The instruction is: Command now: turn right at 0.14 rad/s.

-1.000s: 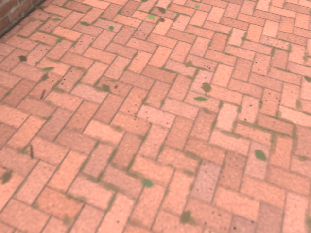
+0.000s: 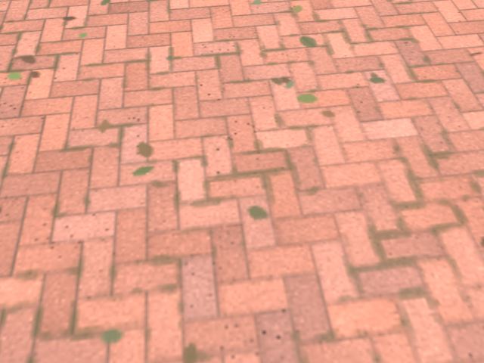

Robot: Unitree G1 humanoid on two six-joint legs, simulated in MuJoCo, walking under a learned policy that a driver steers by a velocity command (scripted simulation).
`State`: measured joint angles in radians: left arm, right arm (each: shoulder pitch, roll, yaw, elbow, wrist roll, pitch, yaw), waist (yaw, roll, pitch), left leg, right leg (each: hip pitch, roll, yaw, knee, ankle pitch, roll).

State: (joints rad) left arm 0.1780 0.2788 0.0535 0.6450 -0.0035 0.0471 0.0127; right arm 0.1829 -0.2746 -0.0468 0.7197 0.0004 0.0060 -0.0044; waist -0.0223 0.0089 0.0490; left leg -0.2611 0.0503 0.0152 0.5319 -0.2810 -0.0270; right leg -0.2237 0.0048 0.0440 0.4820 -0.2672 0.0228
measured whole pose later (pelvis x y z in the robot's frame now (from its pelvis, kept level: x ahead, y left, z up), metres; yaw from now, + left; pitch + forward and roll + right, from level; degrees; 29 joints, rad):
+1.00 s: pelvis +0.31 +0.01 -0.02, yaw +1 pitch +2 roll -1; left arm 0.00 0.25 0.03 0.64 -0.01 -0.10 -0.05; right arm 0.46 -0.28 -0.03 0.87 0.01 -0.04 -0.01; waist -0.07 0.00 0.05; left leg -0.03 -0.01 -0.04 0.82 -0.51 0.03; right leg -0.50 0.04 -0.07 0.56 -0.10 -0.08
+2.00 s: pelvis +0.87 +0.05 -0.01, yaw +0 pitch +2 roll +2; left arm 0.02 0.25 0.02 0.74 -0.01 -0.09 -0.05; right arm 0.41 -0.30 -0.06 0.88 0.02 -0.05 -0.01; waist -0.08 -0.03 0.02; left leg 0.08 -0.02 0.04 0.28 -0.40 0.01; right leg -0.50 -0.03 -0.02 0.48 -0.03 -0.06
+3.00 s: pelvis +1.41 +0.08 +0.01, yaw +0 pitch +2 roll +2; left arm 0.05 0.26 0.04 0.82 -0.01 -0.07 -0.03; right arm 0.36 -0.27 -0.05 0.91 0.01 -0.07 0.00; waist -0.08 -0.04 0.02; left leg 0.04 -0.05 0.05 0.20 -0.27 0.04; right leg -0.60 -0.08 0.02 0.55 0.05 -0.01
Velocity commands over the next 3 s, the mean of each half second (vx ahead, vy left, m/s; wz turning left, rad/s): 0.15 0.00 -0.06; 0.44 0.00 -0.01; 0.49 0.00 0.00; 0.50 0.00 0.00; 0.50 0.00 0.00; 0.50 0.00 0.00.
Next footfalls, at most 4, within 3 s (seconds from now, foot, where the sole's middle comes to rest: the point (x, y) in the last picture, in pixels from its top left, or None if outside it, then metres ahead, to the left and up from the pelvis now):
0.96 right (284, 361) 0.47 -0.08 -0.77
1.46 left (194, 269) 0.75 0.17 -0.77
2.02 right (265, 188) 1.05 -0.06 -0.77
2.54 left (198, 130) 1.34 0.18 -0.77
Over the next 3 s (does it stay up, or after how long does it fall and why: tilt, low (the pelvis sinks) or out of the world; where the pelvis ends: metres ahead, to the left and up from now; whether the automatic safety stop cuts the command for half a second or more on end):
stays up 1.41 0.08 0.01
